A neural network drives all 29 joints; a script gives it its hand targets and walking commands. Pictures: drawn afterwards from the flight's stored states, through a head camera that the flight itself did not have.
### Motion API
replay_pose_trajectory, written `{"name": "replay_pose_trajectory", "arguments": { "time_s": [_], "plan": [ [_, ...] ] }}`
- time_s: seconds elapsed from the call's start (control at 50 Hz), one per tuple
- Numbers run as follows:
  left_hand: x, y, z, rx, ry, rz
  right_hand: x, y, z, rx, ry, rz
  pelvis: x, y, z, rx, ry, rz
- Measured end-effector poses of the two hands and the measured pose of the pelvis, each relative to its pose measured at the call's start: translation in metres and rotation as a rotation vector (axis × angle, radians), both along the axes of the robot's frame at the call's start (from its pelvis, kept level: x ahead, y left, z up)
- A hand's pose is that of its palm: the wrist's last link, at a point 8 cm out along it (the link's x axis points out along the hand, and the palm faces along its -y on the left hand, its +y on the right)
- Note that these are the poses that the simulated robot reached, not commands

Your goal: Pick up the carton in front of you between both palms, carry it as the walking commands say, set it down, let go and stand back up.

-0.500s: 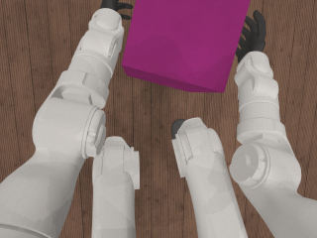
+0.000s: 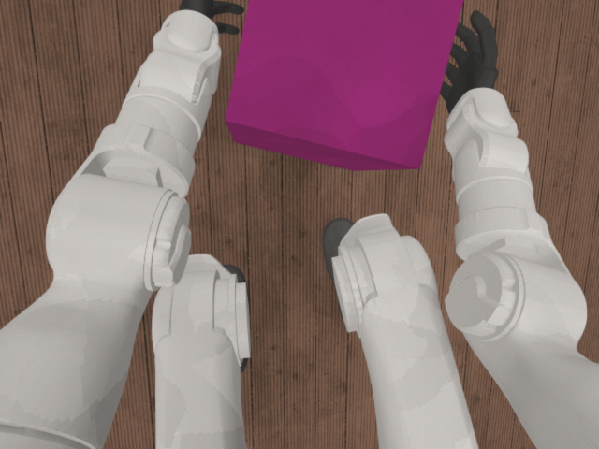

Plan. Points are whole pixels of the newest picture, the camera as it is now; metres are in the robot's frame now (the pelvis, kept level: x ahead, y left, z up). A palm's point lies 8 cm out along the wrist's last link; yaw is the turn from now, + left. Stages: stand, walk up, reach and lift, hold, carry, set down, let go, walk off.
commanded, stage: set down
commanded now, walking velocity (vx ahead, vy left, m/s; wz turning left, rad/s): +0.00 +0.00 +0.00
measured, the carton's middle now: (324, 78) +0.50 -0.11 -0.26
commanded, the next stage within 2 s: let go in 1.64 s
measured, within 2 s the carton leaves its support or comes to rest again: neither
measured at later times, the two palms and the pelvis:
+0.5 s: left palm (180, 33) +0.56 +0.06 -0.21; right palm (487, 109) +0.43 -0.30 -0.20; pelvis -0.01 +0.00 -0.01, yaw -1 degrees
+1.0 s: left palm out of the picture +0.58 +0.05 -0.06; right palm (590, 86) +0.43 -0.30 -0.06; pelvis +0.00 -0.01 +0.06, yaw -2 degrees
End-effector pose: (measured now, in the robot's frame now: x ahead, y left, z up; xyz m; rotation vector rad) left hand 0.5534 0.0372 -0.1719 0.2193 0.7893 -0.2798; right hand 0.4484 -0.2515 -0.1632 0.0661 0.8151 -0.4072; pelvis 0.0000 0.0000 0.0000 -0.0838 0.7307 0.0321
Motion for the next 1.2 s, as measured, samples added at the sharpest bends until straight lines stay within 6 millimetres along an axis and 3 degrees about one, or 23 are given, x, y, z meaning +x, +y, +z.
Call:
{"name": "replay_pose_trajectory", "arguments": {
  "time_s": [0.32,0.46,0.58,0.66,0.74,0.94,1.2],
  "plan": [
    [0.003,0.004,-0.01,-0.041,-0.037,-0.032,-0.004,-0.002,-0.013,0.001,0.017,0.02,-0.005,0.003,-0.008,-0.013,-0.042,-0.01],
    [0.003,0.024,-0.036,-0.004,-0.044,0.012,-0.023,-0.035,-0.031,-0.06,0.048,-0.057,-0.006,-0.001,-0.009,-0.009,-0.051,-0.018],
    [0.007,0.024,-0.038,-0.016,-0.09,0.02,-0.016,-0.053,-0.03,-0.068,-0.01,-0.07,-0.006,-0.008,-0.014,0.006,-0.058,-0.028],
    [0.012,0.017,-0.019,-0.028,-0.147,0.021,-0.008,-0.053,-0.016,-0.051,-0.073,-0.08,-0.008,-0.013,-0.014,0.015,-0.062,-0.041],
    [0.017,0.011,0.013,-0.014,-0.19,0.021,-0.007,-0.047,0.007,-0.03,-0.131,-0.086,-0.009,-0.016,-0.007,0.029,-0.072,-0.053],
    [0.025,0.006,0.099,0.015,-0.136,0.046,-0.021,-0.052,0.083,-0.03,-0.143,-0.11,-0.006,-0.015,0.042,0.046,-0.021,-0.072],
    [0.026,0.02,0.162,0.002,-0.158,0.042,-0.015,-0.048,0.158,-0.051,-0.154,-0.09,0.006,-0.013,0.099,0.046,0.068,-0.071]
  ]
}}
